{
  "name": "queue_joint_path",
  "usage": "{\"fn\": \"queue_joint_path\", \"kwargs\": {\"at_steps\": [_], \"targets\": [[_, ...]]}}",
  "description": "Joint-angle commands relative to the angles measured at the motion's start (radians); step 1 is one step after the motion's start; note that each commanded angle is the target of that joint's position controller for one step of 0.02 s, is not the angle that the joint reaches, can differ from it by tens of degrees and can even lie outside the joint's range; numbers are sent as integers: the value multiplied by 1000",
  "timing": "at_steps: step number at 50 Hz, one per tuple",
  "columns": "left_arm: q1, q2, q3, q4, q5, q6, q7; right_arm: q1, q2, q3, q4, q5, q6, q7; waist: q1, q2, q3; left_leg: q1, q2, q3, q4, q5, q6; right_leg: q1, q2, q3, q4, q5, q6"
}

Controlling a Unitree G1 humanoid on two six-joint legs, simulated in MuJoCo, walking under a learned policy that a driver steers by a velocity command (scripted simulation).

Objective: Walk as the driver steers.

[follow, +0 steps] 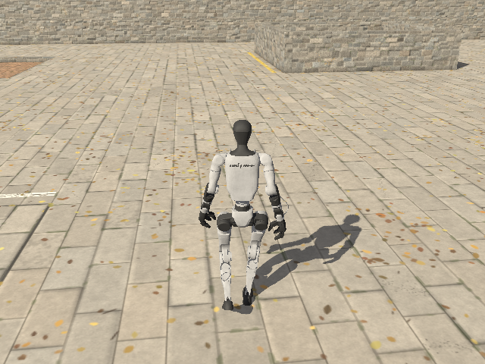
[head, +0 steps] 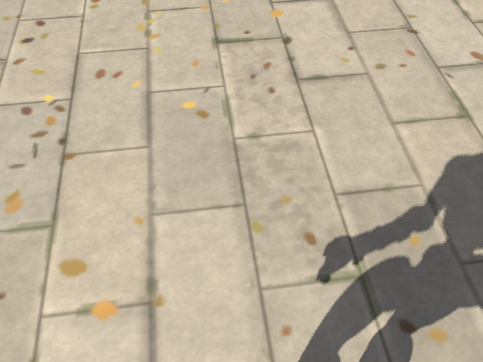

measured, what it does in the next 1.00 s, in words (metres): walks ahead: left foot, then right foot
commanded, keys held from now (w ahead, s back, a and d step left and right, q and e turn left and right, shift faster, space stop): w+e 0.14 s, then w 0.24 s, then w+q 0.62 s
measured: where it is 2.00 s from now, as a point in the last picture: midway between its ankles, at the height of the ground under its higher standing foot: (244, 246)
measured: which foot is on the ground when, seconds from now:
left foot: up 0.00-0.44, down 0.46-0.98, up 1.00-1.00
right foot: down 0.00-0.48, up 0.50-0.96, down 0.98-1.00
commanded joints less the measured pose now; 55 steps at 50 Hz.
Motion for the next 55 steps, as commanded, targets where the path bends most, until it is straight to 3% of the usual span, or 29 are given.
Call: {"fn": "queue_joint_path", "kwargs": {"at_steps": [1,2,4,7,12,17,19,21,22,23,24,25,26,27,29,33,36,39,43,45,47,48,49,50,51,52,53,55], "targets": [[133,133,35,-1,-17,-2,20,-75,-129,-23,-131,-2,-38,6,23,60,-38,-438,63,-133,57,102,-4,343,-343,508,-360,229,-173],[113,110,26,-5,-24,-12,25,-52,-122,-22,-130,-22,-18,7,-7,52,-41,-372,73,-135,8,106,-22,281,-300,441,-367,315,-155],[134,120,22,-4,-31,-35,24,-43,-104,-19,-139,-39,19,15,-26,26,-57,-326,75,-123,-62,104,-50,237,-256,383,-367,429,-144],[195,161,30,1,-30,-44,21,-142,-98,-15,-185,-37,40,23,-5,-13,-39,-375,74,-95,-181,197,-77,217,-217,355,-381,455,-118],[309,140,18,19,-27,-44,19,-311,-98,-3,-243,-28,41,33,70,-60,-30,-437,55,-73,-412,383,-63,336,-202,331,-377,525,-42],[370,146,7,36,-11,-46,32,-440,-103,10,-295,-18,26,41,114,-72,-5,-434,12,-51,-583,407,-14,468,-245,344,-352,583,-36],[346,164,8,35,-6,-50,39,-412,-121,7,-299,-16,17,40,82,-83,0,-356,-8,-55,-644,356,21,483,-271,344,-321,666,-22],[298,189,11,30,0,-57,40,-252,-156,-9,-249,-10,11,27,6,-100,-62,-152,-69,-30,-684,272,65,480,-266,297,-195,918,10],[283,192,11,32,3,-57,36,-106,-172,-20,-200,-9,5,17,-64,-74,-133,7,-94,-15,-743,292,90,468,-234,255,-27,963,26],[281,174,4,20,-1,-60,34,52,-206,-33,-159,-25,-1,4,-129,-38,-227,240,3,-116,-747,278,131,328,-199,224,198,765,39],[388,86,-13,-3,-35,-63,25,156,-327,-63,-151,-47,-2,2,-97,180,-365,517,283,-582,-774,220,276,24,-44,142,598,253,93],[395,127,-6,3,-12,-65,20,98,-289,-60,-134,-11,17,20,-59,216,-352,515,338,-888,-939,200,333,-167,17,174,730,-257,92],[309,140,-5,-16,11,-62,19,-22,-230,-47,-158,8,22,28,-17,107,-166,364,303,-765,-952,67,317,-251,-67,199,758,-182,87],[223,137,-10,-37,16,-67,13,-82,-170,-32,-170,7,21,34,-16,19,-84,237,258,-638,-976,94,293,-253,-111,193,699,-110,91],[190,112,-17,-64,23,-56,3,-82,-138,-19,-146,3,13,29,28,26,-21,89,163,-492,-1017,253,243,-191,-161,184,573,-73,113],[160,88,-30,-91,24,-27,-2,-19,-186,-33,-119,12,-3,24,41,55,-45,30,106,-390,-1044,408,253,-168,-174,139,438,-34,173],[7,83,-38,-150,20,-23,-3,35,-194,-39,-112,14,3,22,1,56,-8,29,80,-380,-1069,385,238,-225,-184,122,272,82,211],[-99,74,-47,-188,11,-24,-6,91,-202,-47,-109,13,8,20,-42,62,-19,81,64,-383,-1039,418,209,-225,-167,121,139,182,224],[-195,80,-53,-235,0,-35,-4,137,-212,-53,-116,0,16,13,-76,71,-34,165,77,-421,-951,541,196,-205,-131,125,34,173,220],[-172,98,-49,-242,-3,-44,-1,112,-225,-58,-133,-6,18,6,-52,84,-47,170,88,-455,-898,578,172,-123,-116,141,-30,122,203],[-50,128,-36,-212,-5,-57,10,57,-244,-65,-156,-6,17,5,12,85,-85,122,73,-478,-801,615,139,74,-85,135,-112,63,177],[59,160,-24,-184,4,-70,22,45,-233,-62,-162,2,11,11,66,33,-143,73,15,-440,-654,604,113,247,-113,159,-176,76,149],[212,239,-4,-177,28,-79,40,38,-168,-44,-194,17,2,18,126,-88,-283,-35,-49,-349,-392,424,84,463,-331,362,-212,-97,93],[231,325,16,-180,41,-61,47,133,-93,-28,-227,43,5,16,77,-297,-352,-331,-191,-215,-160,-137,57,656,-558,761,-308,-191,-3],[198,268,15,-176,25,-45,42,151,-173,-37,-204,9,23,7,44,-210,-293,-429,-104,-197,-33,-128,66,573,-564,853,-314,-296,-40],[142,165,-9,-193,16,-44,36,85,-188,-41,-194,-5,32,14,41,-76,-171,-433,-61,-204,-10,-30,64,455,-505,704,-328,-278,-18],[106,122,-21,-189,13,-47,31,35,-167,-37,-202,-8,33,25,32,-45,-98,-411,-33,-196,-42,38,52,357,-447,549,-355,-139,4],[111,105,-26,-171,9,-59,32,12,-156,-38,-208,-24,53,45,11,-119,-63,-373,0,-176,-78,84,31,282,-373,364,-383,63,40]]}}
